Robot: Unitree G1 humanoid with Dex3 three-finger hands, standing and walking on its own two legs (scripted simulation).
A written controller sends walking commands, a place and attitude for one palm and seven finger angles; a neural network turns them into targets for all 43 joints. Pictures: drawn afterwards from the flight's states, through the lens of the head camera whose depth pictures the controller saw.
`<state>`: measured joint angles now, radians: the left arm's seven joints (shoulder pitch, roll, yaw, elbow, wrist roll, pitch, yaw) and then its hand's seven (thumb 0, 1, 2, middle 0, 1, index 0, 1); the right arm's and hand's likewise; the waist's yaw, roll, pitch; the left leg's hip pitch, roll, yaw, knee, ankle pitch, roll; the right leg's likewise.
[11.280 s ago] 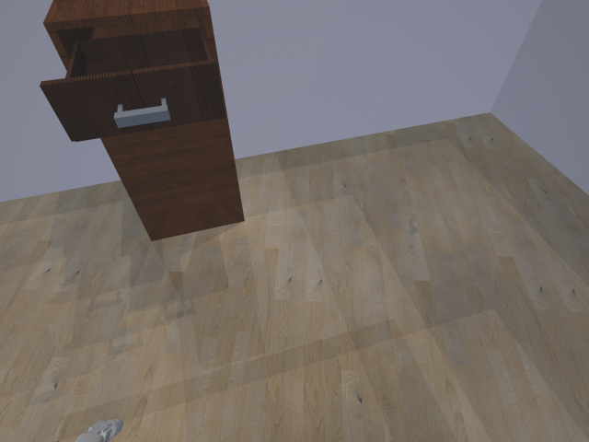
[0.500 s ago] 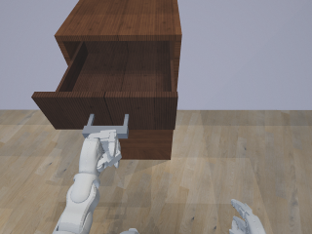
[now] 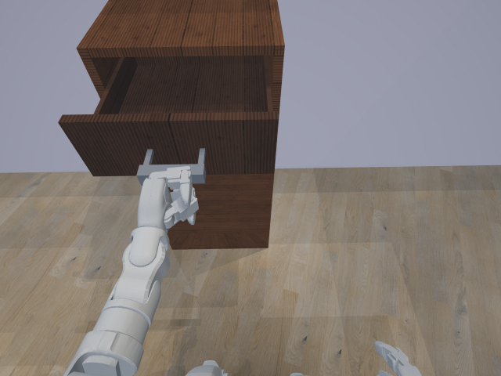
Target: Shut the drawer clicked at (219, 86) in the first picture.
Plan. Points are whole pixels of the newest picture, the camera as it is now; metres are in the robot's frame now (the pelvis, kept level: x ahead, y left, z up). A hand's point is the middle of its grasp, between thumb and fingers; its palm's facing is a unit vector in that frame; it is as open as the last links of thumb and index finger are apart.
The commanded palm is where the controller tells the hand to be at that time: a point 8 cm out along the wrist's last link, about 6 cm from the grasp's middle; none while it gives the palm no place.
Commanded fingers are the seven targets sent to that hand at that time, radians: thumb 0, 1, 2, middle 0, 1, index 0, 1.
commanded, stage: push the drawer shut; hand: left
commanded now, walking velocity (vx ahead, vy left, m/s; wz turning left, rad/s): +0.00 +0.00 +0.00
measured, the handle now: (174, 164) +0.46 +0.14 +0.07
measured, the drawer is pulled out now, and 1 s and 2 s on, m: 0.20 0.07 0.00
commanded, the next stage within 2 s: pull the fist back off the drawer in 1.94 s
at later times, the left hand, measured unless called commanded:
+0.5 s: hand (198, 170) +0.44 +0.09 +0.07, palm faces +0.00 -1.00 -0.04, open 3.2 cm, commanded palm +0.43 +0.15 +0.07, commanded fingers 0.00 0.90 0.90 -1.40 -1.60 -1.40 -1.60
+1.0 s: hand (200, 144) +0.50 +0.09 +0.08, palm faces +0.00 -1.00 -0.02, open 3.3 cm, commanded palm +0.49 +0.15 +0.07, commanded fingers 0.00 0.90 0.90 -1.40 -1.60 -1.40 -1.60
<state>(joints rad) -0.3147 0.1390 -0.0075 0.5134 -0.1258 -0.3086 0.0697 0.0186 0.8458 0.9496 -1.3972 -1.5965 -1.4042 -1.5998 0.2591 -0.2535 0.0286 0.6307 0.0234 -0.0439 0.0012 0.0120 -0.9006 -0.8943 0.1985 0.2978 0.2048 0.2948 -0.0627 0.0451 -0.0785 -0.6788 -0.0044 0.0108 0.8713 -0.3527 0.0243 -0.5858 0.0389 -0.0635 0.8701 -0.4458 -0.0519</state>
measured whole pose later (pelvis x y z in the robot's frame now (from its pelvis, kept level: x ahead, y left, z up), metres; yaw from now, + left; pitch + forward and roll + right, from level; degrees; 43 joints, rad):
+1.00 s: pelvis +0.00 +0.00 -0.02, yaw -2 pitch +18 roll -2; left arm -0.89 0.28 0.26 1.13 -0.06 -0.41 0.01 0.04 0.83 0.93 -1.40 -1.60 -1.40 -1.60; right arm 0.39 -0.26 0.02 0.67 -0.02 -0.01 0.04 0.01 -0.90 -0.89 0.20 0.30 0.20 0.29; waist -0.16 0.05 -0.11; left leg -0.90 0.02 0.02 0.97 -0.38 0.03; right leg -0.80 0.06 -0.05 0.96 -0.46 -0.05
